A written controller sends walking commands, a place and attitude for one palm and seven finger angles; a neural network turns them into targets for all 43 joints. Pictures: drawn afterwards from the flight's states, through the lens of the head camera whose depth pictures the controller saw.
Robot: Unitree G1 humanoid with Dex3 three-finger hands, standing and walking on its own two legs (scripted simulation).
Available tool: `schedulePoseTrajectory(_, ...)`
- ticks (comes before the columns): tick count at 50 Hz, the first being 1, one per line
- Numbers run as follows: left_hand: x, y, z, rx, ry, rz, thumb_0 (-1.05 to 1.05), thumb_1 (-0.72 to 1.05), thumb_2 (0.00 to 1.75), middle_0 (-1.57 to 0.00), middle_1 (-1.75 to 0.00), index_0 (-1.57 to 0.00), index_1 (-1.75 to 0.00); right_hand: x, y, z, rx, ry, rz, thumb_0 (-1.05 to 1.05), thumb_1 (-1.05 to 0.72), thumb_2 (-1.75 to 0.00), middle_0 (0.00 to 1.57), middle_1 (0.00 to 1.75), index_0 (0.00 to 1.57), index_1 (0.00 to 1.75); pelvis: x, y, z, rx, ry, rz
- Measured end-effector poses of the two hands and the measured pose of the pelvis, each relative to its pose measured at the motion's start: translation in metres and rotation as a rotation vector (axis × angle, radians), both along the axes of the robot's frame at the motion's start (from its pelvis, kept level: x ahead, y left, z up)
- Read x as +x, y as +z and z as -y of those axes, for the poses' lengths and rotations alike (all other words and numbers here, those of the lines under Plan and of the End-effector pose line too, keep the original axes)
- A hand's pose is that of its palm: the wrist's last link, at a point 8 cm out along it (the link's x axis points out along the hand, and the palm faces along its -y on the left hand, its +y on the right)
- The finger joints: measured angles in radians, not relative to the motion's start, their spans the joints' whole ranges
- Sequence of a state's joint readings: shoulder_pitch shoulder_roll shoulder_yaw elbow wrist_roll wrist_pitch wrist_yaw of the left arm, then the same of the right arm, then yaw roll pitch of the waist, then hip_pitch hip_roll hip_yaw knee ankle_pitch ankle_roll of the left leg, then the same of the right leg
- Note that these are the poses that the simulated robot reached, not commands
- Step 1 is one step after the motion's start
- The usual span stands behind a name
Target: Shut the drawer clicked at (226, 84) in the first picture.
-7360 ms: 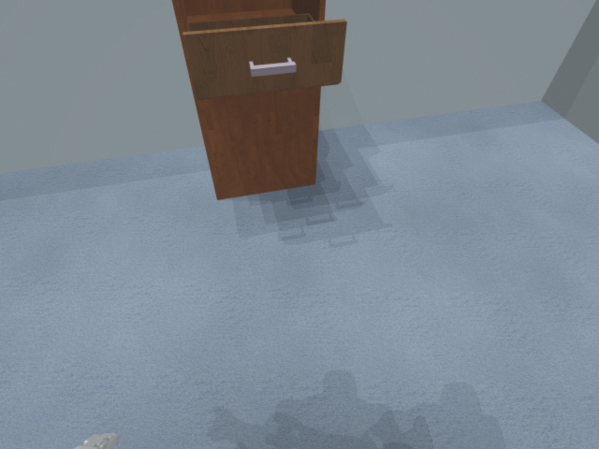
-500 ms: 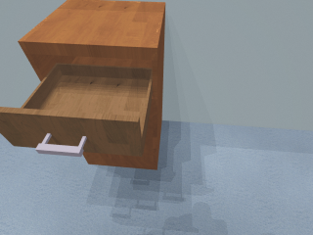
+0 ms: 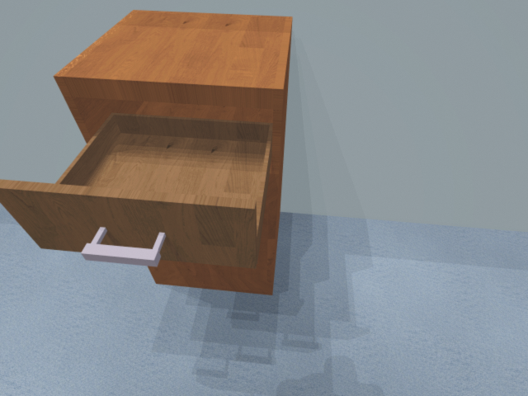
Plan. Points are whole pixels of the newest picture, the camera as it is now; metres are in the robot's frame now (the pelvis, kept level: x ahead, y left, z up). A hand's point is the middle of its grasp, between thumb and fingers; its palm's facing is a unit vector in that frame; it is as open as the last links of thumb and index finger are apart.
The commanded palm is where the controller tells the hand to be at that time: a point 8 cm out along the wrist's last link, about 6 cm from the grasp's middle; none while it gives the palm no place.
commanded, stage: look again from close up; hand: left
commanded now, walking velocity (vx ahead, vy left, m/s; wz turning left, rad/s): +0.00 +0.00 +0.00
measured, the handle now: (126, 245) +0.35 +0.27 +0.01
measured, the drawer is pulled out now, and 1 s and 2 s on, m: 0.29 0.29 0.29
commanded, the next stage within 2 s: shuffle to correct the standing spot in 0.28 s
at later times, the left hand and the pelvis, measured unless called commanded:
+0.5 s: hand out of the picture +0.00 +0.19 -0.17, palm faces +0.03 -0.98 -0.19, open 7.3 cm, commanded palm none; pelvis +0.01 +0.02 +0.00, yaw -1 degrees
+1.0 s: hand out of the picture +0.09 +0.26 -0.17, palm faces +0.06 -0.96 -0.27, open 7.3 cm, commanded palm none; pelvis +0.05 +0.06 +0.00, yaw +0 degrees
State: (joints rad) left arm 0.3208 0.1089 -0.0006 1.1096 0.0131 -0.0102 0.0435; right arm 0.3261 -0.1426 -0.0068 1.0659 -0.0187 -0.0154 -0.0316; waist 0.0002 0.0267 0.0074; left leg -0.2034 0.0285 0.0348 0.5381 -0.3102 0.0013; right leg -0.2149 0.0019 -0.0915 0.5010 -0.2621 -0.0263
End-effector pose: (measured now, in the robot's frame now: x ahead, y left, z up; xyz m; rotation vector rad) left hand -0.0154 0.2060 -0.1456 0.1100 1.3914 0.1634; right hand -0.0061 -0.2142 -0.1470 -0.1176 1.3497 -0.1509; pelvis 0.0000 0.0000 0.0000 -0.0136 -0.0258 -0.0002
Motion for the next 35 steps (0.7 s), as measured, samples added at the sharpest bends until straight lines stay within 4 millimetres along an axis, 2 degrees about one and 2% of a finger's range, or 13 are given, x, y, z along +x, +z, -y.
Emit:
schedulePoseTrajectory(6,0.013,0.006,-0.025,0.029,-0.008,0.041,0.0,0.91,0.9,-0.2,-0.3,-0.2,-0.3,0.004,0.001,-0.011,0.003,0.022,0.005,0.01,-0.93,-0.89,0.19,0.3,0.2,0.3,0.002,0.002,-0.012,0.012,-0.003,0.005)
schedulePoseTrajectory(12,0.018,0.01,-0.039,0.046,-0.02,0.036,0.0,0.91,0.9,-0.2,-0.3,-0.2,-0.3,0.003,0.001,-0.019,0.011,0.028,-0.009,0.01,-0.92,-0.89,0.19,0.3,0.2,0.3,0.003,0.004,-0.019,0.018,-0.006,0.003)
schedulePoseTrajectory(28,0.014,0.002,-0.03,0.01,-0.009,-0.021,0.0,0.91,0.9,-0.2,-0.3,-0.2,-0.3,0.003,-0.001,-0.023,0.016,0.029,-0.077,0.0,-0.9,-0.89,0.19,0.3,0.2,0.3,0.013,0.001,-0.023,0.02,-0.008,-0.003)
schedulePoseTrajectory(35,0.016,-0.006,-0.042,0.006,0.024,-0.051,0.0,0.91,0.9,-0.2,-0.3,-0.2,-0.3,0.016,-0.001,-0.023,-0.015,0.035,-0.096,0.0,-0.9,-0.89,0.19,0.3,0.2,0.3,0.028,-0.006,-0.032,0.02,-0.003,-0.016)
